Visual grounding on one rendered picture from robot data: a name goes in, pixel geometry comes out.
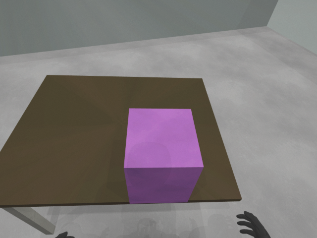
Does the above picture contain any right robot hand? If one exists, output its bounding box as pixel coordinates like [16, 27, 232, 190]
[236, 211, 271, 238]

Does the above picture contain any table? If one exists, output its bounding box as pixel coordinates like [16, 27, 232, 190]
[0, 75, 242, 235]

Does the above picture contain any carton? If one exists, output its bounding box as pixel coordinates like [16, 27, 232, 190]
[124, 108, 204, 204]

